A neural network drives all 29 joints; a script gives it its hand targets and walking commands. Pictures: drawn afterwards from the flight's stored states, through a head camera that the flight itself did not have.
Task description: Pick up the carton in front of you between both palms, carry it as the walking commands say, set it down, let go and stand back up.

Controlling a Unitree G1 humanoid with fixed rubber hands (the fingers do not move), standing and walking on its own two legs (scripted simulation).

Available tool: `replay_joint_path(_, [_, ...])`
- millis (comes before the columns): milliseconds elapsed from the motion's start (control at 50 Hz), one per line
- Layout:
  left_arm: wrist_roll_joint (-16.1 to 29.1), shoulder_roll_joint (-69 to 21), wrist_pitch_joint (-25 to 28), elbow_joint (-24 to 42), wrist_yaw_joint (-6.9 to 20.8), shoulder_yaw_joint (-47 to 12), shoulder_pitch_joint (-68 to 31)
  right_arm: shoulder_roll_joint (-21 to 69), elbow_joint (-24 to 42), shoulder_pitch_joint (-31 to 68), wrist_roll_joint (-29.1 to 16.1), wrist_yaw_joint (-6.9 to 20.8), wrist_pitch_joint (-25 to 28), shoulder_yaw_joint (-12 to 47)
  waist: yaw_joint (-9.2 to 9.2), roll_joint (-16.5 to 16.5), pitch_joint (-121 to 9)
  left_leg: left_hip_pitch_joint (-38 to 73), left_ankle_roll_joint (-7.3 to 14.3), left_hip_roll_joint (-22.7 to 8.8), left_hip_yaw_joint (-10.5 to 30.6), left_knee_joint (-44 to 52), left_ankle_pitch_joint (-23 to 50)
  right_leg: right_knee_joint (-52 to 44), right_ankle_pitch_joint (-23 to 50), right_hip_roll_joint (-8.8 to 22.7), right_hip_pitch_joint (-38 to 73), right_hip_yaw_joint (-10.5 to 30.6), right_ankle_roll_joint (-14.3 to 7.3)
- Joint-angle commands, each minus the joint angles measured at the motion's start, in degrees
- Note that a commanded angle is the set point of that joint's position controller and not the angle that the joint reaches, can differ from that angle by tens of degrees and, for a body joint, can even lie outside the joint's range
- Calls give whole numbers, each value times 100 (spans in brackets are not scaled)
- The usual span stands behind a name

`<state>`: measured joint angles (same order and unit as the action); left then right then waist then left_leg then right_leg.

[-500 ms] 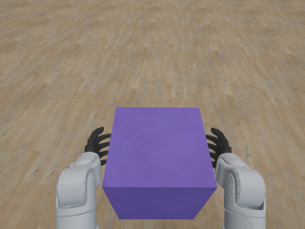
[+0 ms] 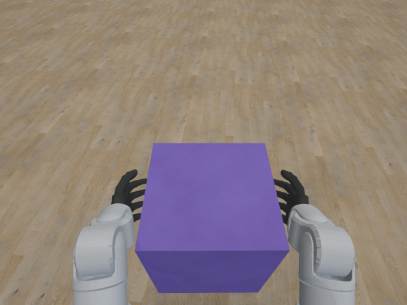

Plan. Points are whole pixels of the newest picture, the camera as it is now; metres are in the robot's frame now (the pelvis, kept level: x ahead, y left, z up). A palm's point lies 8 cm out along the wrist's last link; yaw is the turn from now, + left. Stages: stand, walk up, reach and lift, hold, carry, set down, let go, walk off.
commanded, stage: carry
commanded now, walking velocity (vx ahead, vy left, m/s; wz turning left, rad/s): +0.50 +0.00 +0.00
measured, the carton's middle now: (208, 222) +0.28 +0.00 +0.02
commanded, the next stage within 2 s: none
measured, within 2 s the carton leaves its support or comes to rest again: neither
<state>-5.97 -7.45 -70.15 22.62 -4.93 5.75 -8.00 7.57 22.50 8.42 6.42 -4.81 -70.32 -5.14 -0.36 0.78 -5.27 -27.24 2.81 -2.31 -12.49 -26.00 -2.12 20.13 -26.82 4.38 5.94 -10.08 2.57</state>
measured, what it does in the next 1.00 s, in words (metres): walks ahead: right foot, then left foot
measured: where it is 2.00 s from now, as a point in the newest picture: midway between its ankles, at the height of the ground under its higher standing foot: (203, 146)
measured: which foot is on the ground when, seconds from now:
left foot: down 0.00-0.48, up 0.50-0.96, down 0.98-1.00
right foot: down 0.00-0.02, up 0.04-0.46, down 0.48-1.00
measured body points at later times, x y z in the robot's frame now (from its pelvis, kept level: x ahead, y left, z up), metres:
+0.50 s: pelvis +0.34 -0.02 +0.00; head +0.33 -0.02 +0.45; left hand +0.61 +0.14 +0.10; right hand +0.62 -0.16 +0.09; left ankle +0.13 +0.09 -0.71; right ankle +0.47 -0.11 -0.72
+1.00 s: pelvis +0.68 +0.01 +0.00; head +0.67 +0.02 +0.45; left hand +0.95 +0.16 +0.08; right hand +0.95 -0.14 +0.09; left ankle +0.79 +0.10 -0.72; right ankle +0.47 -0.10 -0.71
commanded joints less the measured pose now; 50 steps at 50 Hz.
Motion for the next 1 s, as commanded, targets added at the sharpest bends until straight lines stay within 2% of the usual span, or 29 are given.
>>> replay_joint_path(0, [2298, -4805, -81, 300, 1500, -4094, -2553, 4866, -91, 2216, -2143, 1422, 34, 3881, 235, -1140, -2174, 4478, 797, -1879, 2995, 590, -1566, 4019, 2490, -42, -2957, -115, 7])
replay_joint_path(20, [2296, -4815, -61, 313, 1518, -4122, -2622, 5066, -219, 2134, -2209, 1440, 89, 3908, 201, -1832, -2100, 4624, 1149, -2311, 4312, 1289, -727, 5063, 13, -539, -4092, 417, -62])
replay_joint_path(40, [2320, -5039, 1, 199, 1527, -4181, -2738, 5231, -44, 2288, -2275, 1458, 133, 3938, 195, -1422, -1910, 4398, 1066, -2140, 3575, 1125, 38, 5611, 18, -183, -4383, 926, -234])
replay_joint_path(60, [2345, -5219, 84, 222, 1535, -4203, -2773, 5436, -13, 2397, -2323, 1470, 186, 3978, 191, -909, -1892, 4086, 920, -2003, 3025, 953, 674, 5589, 231, 35, -4434, 1012, -344])
replay_joint_path(80, [2361, -5399, 155, 226, 1528, -4250, -2802, 5579, 80, 2516, -2371, 1479, 246, 4037, 158, -426, -1729, 3645, 704, -1872, 2494, 996, 931, 5162, 601, 254, -4310, 1028, -364])
replay_joint_path(120, [2338, -5593, 269, 235, 1486, -4288, -2700, 5707, 197, 2571, -2449, 1506, 329, 4096, 108, -579, -1711, 3159, 429, -1630, 1825, 1281, 484, 4451, 1074, 325, -3948, 912, -323])
replay_joint_path(160, [2259, -5638, 359, 221, 1421, -4316, -2452, 5675, 247, 2390, -2481, 1547, 372, 4122, 114, -803, -1616, 3128, 432, -1522, 1482, 1480, 359, 3895, 1278, 259, -3977, 706, -239])
replay_joint_path(220, [2147, -5545, 414, 293, 1336, -4335, -2261, 5470, 327, 2213, -2488, 1594, 384, 4124, 119, -887, -1335, 3318, 503, -1391, 1113, 1633, 572, 2949, 1643, 225, -4294, 426, -114])
replay_joint_path(280, [2169, -5327, 357, 519, 1292, -4354, -2316, 5180, 501, 2196, -2481, 1580, 334, 4092, 124, -890, -975, 3356, 437, -1197, 755, 1624, 881, 1941, 2109, 135, -4278, 176, -95])
replay_joint_path(380, [2235, -4846, 71, 557, 1335, -4236, -2321, 4734, 427, 2050, -2275, 1465, 112, 3911, 155, -985, -468, 3410, 285, -1158, 445, 1505, 1548, 831, 2670, -85, -3755, -161, -299])
replay_joint_path(420, [2256, -4725, -26, 456, 1368, -4159, -2335, 4629, 375, 2134, -2237, 1437, 23, 3881, 108, -1052, -602, 3467, 146, -1118, 242, 883, 2475, 623, 2561, -260, -3048, -336, -411])
replay_joint_path(440, [2254, -4711, -56, 372, 1383, -4114, -2317, 4595, 357, 2198, -2245, 1430, -17, 3879, 18, -927, -826, 3270, 15, -948, -36, 127, 2719, 353, 2487, -478, -2218, -582, -421])
replay_joint_path(460, [2252, -4681, -76, 287, 1398, -4043, -2287, 4552, 344, 2260, -2247, 1425, -50, 3888, -69, -623, -1202, 2654, -123, -729, -137, -937, 2268, 397, 2097, -464, -1004, -546, -426])
replay_joint_path(480, [2231, -4605, -94, 245, 1414, -3962, -2286, 4532, 345, 2369, -2260, 1424, -81, 3900, -142, 294, -1569, 1503, -290, -489, -34, -2379, 647, 43, 1249, 739, 24, 1209, -609])
replay_joint_path(500, [2197, -4668, -49, 51, 1450, -3912, -2341, 4604, 489, 2516, -2294, 1411, -120, 3979, -116, 1844, -1882, -404, -494, 319, 354, -4041, -2066, -547, 1085, 2090, 1294, 3669, -1477])
replay_joint_path(520, [2268, -4860, -33, -41, 1467, -3923, -2232, 4673, 323, 2540, -2275, 1424, -105, 4001, -120, 1516, -1792, -854, -307, 124, 1142, -4807, -2508, -741, 2065, 2090, 1012, 3715, -1550])
replay_joint_path(540, [2287, -5053, 13, 16, 1476, -3963, -2340, 4905, 293, 2673, -2308, 1446, -52, 4059, -92, 1143, -1762, -959, -149, -144, 1292, -4970, -2354, -558, 2873, 1854, 794, 3030, -1453])
replay_joint_path(560, [2303, -5254, 64, 68, 1485, -3993, -2479, 5125, 254, 2746, -2339, 1462, 11, 4095, -73, 472, -1743, -972, -80, -349, 1323, -4717, -2013, -469, 3310, 1713, 548, 2471, -1298])
replay_joint_path(580, [2327, -5405, 115, 155, 1493, -4036, -2629, 5299, 236, 2769, -2371, 1469, 78, 4131, -57, 168, -1655, -845, -84, -492, 1322, -4326, -1733, -561, 3395, 1612, 206, 2044, -1141])
replay_joint_path(600, [2363, -5503, 160, 223, 1499, -4069, -2703, 5436, 245, 2764, -2386, 1462, 138, 4164, -42, 262, -1678, -647, -105, -548, 1270, -3957, -1508, -696, 3112, 1493, 22, 1725, -994])
replay_joint_path(620, [2390, -5550, 196, 287, 1510, -4095, -2706, 5515, 247, 2695, -2370, 1447, 193, 4174, -31, 390, -1681, -567, -127, -500, 1140, -3710, -1376, -795, 2972, 1422, -57, 1508, -952])
replay_joint_path(660, [2416, -5522, 234, 354, 1541, -4130, -2599, 5569, 249, 2514, -2296, 1396, 279, 4189, -38, 521, -1573, -667, -218, -452, 957, -3130, -1219, -965, 2748, 1340, -95, 1196, -1006])
replay_joint_path(720, [2441, -5329, 232, 472, 1564, -4128, -2492, 5475, 351, 2411, -2216, 1316, 312, 4209, -46, 614, -1274, -932, -368, -422, 679, -2133, -827, -1097, 2918, 1186, -10, 797, -1057])
replay_joint_path(800, [2351, -4985, 128, 478, 1533, -4032, -2267, 5191, 454, 2293, -2221, 1277, 188, 4183, -79, 694, -873, -866, -361, -279, 338, -967, -279, -1034, 3541, 993, 116, 409, -962])
replay_joint_path(880, [2197, -4804, 15, 279, 1496, -3938, -2152, 4958, 347, 2300, -2264, 1346, 36, 4119, -86, 819, -514, -449, -185, -128, 90, -276, 72, -825, 4220, 938, 220, 146, -798])
replay_joint_path(920, [2171, -4770, -15, 214, 1488, -3939, -2203, 4920, 241, 2315, -2276, 1386, 1, 4066, -24, 861, -662, 413, -106, 94, -136, 3, -13, -112, 5083, 862, 139, -111, -630])
replay_joint_path(940, [2173, -4763, -25, 206, 1487, -3965, -2258, 4922, 143, 2243, -2259, 1404, -1, 4022, 82, 684, -966, 1429, -102, 352, -420, 237, -160, 786, 5157, 644, -206, -403, -477])
replay_joint_path(960, [2177, -4732, -30, 196, 1486, -3991, -2313, 4903, 73, 2193, -2250, 1425, 2, 3977, 196, 340, -1346, 2737, -76, 18, 12, 151, -532, 1839, 4243, 485, -1091, -374, -329])
replay_joint_path(980, [2224, -4787, -65, 240, 1484, -4062, -2441, 4841, -55, 2175, -2182, 1455, 29, 3901, 227, -900, -1891, 4056, 580, -1653, 2535, 567, -1360, 3655, 2700, 10, -2670, -233, -57])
